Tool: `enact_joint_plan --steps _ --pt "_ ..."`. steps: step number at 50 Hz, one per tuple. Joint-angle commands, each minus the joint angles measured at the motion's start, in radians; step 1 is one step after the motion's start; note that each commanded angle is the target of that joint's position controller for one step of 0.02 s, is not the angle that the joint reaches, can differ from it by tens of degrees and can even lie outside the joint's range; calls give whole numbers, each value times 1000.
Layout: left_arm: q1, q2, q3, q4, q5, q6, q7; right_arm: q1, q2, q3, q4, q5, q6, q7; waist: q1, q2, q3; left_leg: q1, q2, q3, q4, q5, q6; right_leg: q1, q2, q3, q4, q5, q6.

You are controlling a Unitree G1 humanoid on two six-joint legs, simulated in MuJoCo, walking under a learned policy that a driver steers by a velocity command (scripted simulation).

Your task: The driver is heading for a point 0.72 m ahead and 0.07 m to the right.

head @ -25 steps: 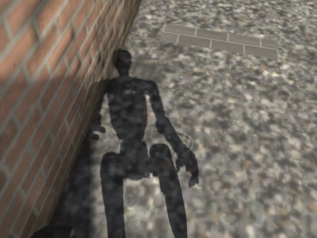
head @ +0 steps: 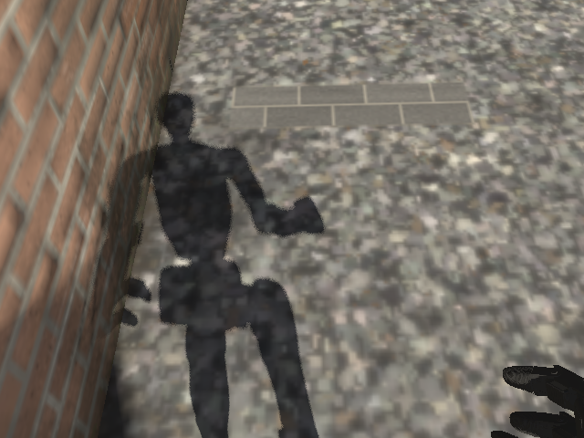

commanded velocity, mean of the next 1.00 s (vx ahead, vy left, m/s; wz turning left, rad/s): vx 0.48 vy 0.00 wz -0.36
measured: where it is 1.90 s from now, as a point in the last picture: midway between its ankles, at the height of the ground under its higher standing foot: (447, 317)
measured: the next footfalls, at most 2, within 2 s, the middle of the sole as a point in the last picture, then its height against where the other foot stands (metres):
left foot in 0.10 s outside the picture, level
right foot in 0.64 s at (426, 417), level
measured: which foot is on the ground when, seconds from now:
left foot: up 0.00-0.08, down 0.10-0.62, up 0.64-1.00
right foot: down 0.00-0.10, up 0.12-0.62, down 0.64-1.00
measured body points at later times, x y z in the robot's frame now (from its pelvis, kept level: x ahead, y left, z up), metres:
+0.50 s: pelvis +0.29 +0.00 -0.01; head +0.32 +0.00 +0.44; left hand +0.56 +0.17 -0.09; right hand +0.18 -0.26 -0.13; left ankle +0.21 +0.14 -0.74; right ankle +0.40 -0.19 -0.69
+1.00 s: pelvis +0.54 -0.17 +0.00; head +0.55 -0.18 +0.45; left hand +0.67 +0.07 -0.12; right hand +0.60 -0.46 -0.11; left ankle +0.81 -0.07 -0.68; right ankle +0.45 -0.18 -0.74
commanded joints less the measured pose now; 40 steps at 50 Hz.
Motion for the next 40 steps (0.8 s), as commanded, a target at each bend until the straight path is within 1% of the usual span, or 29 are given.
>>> enact_joint_plan --steps 1,3,4,5,6,7,8,9,10,11,13,15,17,19,20,21,24,27,29,30,31,32,33,34,35,36,37,39,40 --pt "19 159 52 -48 -5 -9 11 -28 -126 -43 -63 21 -16 -6 -13 -162 -43 282 -74 38 -129 56 6 -116 -203 182 -73 167 -89" --pt "11 144 55 -48 -4 -8 17 10 -165 -66 -47 21 -27 -9 -43 -185 -64 310 -65 10 -172 -46 41 7 -237 229 21 238 -66" --pt "12 129 53 -47 -3 -11 20 78 -180 -77 -25 18 -32 -11 -78 -186 -106 406 -64 13 -205 -40 70 31 -221 222 106 327 -41" --pt "-16 106 44 -73 7 -16 14 203 -202 -91 2 14 -35 -10 -145 -176 -193 568 -13 -6 -208 -23 105 11 -177 190 267 317 -18" --pt "29 41 21 -91 36 -16 5 349 -250 -101 26 16 -23 -18 -179 -12 -359 878 162 -176 -137 10 146 -148 -104 110 546 -16 15" --pt "228 21 7 -90 -20 -18 8 420 -285 -112 80 -4 -12 -1 -102 325 -495 1116 406 -671 -217 -311 335 -451 -13 67 864 -414 47" --pt "193 119 23 -61 -31 -14 20 347 -182 -94 41 -1 -5 1 -122 175 -390 1013 384 -701 -285 -584 316 -575 -107 75 970 -314 63" --pt "65 160 32 -79 -18 -13 24 284 -135 -82 32 2 1 -4 -151 102 -223 871 320 -521 -320 -541 266 -609 -137 24 987 -199 76" --pt "17 157 33 -92 -9 -16 30 234 -138 -77 40 -4 8 -7 -125 13 -140 746 269 -383 -342 -380 233 -576 -174 -23 980 -117 90" --pt "-10 153 35 -102 3 -19 30 218 -120 -74 61 -4 11 -7 -113 16 -84 673 228 -291 -358 -262 219 -561 -196 -25 938 -66 97" --pt "-5 115 30 -118 -7 -11 20 239 -109 -75 103 -5 8 -13 -100 75 -51 611 175 -148 -399 -167 191 -512 -222 -41 882 -26 105" --pt "-41 79 21 -141 -19 5 20 269 -91 -77 130 7 3 -12 -112 85 -12 611 163 -57 -433 -137 203 -573 -232 -80 846 -1 103" --pt "-68 60 19 -167 -14 14 26 285 -102 -83 151 9 4 -9 -114 70 22 610 191 -25 -448 -33 223 -632 -244 -62 809 40 102" --pt "-117 58 14 -198 -17 19 22 300 -112 -87 173 0 8 -13 -108 42 12 632 190 42 -447 8 221 -666 -255 -77 714 108 101" --pt "-150 47 9 -213 -18 20 17 297 -118 -87 178 -2 10 -16 -113 43 22 629 182 79 -446 18 213 -665 -256 -91 652 150 101" --pt "-178 40 6 -219 -22 19 9 284 -100 -77 186 -1 12 -13 -116 71 21 611 162 120 -433 47 196 -637 -255 -107 590 196 97" --pt "-282 28 -2 -256 -20 21 -16 321 -142 -82 207 10 12 -14 -141 43 43 594 173 186 -437 66 183 -560 -238 -175 456 262 78" --pt "-336 38 -2 -285 -14 20 -36 364 -170 -84 231 25 18 -10 -140 37 66 670 205 229 -422 171 176 -521 -219 -214 372 202 34" --pt "-294 77 19 -281 0 23 -40 350 -206 -93 227 42 27 -12 -90 65 27 720 220 264 -314 544 172 -417 -153 -277 358 100 -11" --pt "-179 108 36 -244 15 28 -37 324 -233 -98 223 49 35 -12 -24 77 -40 726 208 307 -164 723 159 -287 -110 -317 358 74 -42" --pt "-4 136 60 -184 16 30 -29 337 -207 -88 228 54 35 -10 67 42 -135 614 181 312 28 738 147 2 -74 -302 295 161 -85" --pt "153 190 82 -130 8 36 -9 349 -168 -71 222 31 26 -7 134 -70 -207 343 123 302 312 363 111 322 -176 -102 274 209 -130" --pt "104 286 78 -131 8 24 -8 532 -20 -18 202 0 7 23 -30 -378 -374 29 -53 199 701 -588 63 565 -471 453 116 0 -314" --pt "138 169 50 -139 31 13 -10 444 -110 -37 220 57 -23 35 62 -225 -457 -39 -51 4 780 -582 86 531 -530 639 -61 -172 -311" --pt "83 166 43 -105 53 -7 -15 275 -163 -54 164 100 -30 25 51 -160 -237 -112 -11 30 784 -503 97 383 -498 454 -66 -44 -228" --pt "-1 150 36 -99 46 -22 -19 234 -134 -44 148 81 -31 10 5 -77 -152 -82 41 28 703 -405 106 226 -466 305 -59 108 -182" --pt "-56 108 24 -96 46 -32 -24 240 -123 -46 167 57 -21 2 -35 -64 -107 -38 68 22 645 -341 105 120 -421 188 -72 206 -151" --pt "-86 68 19 -79 49 -50 -31 325 -86 -46 200 52 14 10 -93 -102 -97 62 99 -4 584 -265 106 29 -368 60 -121 285 -115" --pt "-105 72 20 -67 46 -57 -32 341 -80 -49 206 47 28 8 -101 -92 -93 68 105 4 569 -226 104 17 -349 -1 -137 386 -103"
